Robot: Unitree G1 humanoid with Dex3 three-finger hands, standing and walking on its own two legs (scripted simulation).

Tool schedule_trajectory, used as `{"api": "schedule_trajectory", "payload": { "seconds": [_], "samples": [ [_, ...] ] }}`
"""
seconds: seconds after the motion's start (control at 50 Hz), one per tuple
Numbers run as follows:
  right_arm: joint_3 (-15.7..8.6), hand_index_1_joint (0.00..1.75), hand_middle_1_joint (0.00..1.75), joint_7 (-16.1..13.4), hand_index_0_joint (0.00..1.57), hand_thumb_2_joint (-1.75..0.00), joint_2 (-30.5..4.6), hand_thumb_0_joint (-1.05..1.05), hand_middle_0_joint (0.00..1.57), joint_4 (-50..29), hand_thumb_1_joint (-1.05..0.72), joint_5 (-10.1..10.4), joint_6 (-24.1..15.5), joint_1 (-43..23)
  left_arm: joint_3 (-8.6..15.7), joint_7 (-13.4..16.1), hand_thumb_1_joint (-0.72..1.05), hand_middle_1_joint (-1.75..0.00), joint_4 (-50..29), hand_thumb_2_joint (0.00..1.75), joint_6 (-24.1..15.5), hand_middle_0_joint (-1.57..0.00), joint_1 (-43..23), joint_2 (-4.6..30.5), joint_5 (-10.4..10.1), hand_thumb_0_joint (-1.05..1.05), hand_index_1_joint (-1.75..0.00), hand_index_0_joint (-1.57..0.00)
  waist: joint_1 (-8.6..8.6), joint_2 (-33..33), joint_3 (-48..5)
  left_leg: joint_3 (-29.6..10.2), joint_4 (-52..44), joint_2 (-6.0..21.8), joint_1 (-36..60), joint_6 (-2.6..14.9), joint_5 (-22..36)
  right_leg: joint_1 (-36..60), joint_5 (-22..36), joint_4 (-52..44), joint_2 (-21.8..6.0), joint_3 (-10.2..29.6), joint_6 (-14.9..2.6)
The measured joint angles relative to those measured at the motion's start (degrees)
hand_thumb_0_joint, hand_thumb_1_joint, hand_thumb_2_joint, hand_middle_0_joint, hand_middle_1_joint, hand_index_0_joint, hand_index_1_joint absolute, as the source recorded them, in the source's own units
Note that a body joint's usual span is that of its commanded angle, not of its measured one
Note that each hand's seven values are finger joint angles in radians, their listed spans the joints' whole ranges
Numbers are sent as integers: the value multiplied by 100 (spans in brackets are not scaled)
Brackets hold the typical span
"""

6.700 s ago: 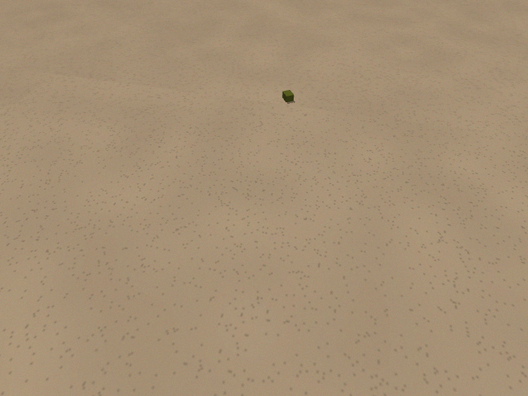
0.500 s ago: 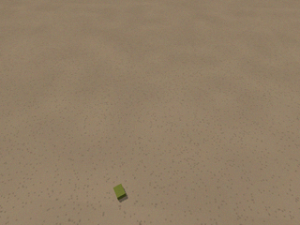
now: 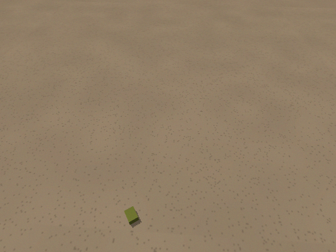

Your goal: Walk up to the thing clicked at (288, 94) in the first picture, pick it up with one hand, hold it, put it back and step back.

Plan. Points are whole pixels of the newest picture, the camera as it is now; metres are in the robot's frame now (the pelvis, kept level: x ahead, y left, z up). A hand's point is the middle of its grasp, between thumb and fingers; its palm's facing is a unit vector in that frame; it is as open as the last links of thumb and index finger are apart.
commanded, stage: stand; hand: left
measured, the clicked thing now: (131, 215) +0.46 +0.24 -0.76
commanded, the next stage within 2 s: none
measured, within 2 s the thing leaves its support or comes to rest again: neither
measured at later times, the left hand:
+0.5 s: hand out of the picture +0.09 +0.25 -0.16, palm faces +0.00 -0.94 -0.34, open 7.4 cm
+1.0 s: hand out of the picture +0.08 +0.24 -0.16, palm faces +0.00 -0.94 -0.35, open 7.4 cm
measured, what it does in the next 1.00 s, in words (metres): stands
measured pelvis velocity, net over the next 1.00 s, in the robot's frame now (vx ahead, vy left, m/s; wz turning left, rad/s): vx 0.01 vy -0.01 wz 0.03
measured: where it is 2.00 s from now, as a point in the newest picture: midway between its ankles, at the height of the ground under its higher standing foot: outside the picture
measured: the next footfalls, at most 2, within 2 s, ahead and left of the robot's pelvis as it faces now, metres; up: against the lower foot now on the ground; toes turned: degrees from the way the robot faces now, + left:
none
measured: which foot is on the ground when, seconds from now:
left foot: down 0.00-1.00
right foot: down 0.00-1.00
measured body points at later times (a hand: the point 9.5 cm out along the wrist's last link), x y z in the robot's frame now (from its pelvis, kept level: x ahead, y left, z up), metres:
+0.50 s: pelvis +0.01 +0.00 +0.00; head +0.02 -0.01 +0.45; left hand +0.09 +0.30 -0.13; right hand +0.10 -0.30 -0.13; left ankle +0.00 +0.11 -0.75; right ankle +0.00 -0.12 -0.75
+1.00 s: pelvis +0.01 -0.01 +0.00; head +0.02 -0.01 +0.45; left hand +0.08 +0.29 -0.13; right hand +0.10 -0.30 -0.14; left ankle +0.00 +0.11 -0.75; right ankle +0.00 -0.12 -0.75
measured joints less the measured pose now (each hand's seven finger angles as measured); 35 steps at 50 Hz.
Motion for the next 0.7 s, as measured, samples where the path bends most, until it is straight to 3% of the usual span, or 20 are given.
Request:
{"api": "schedule_trajectory", "payload": {
  "seconds": [0.7],
  "samples": [
    [65, 30, 30, -10, 21, -90, -20, 1, 20, -11, -90, 8, 36, -82, -65, 53, 91, -30, 11, 90, -55, -21, 28, 43, -22, 1, -30, -20, 42, 35, -71, -141, -125, -7, 100, -58, -13, 143, -85, -99, 1, -140, -39]
  ]
}}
